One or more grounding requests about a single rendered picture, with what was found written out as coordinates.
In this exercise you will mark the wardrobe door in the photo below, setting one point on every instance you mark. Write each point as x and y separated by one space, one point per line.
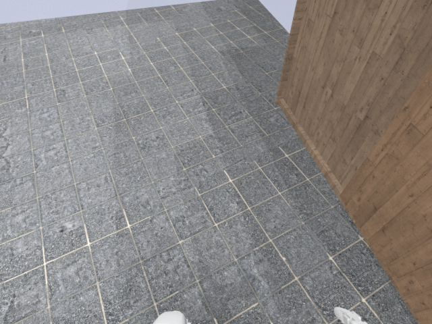
355 64
390 198

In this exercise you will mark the robot right hand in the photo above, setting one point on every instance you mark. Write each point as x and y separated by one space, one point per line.
347 317

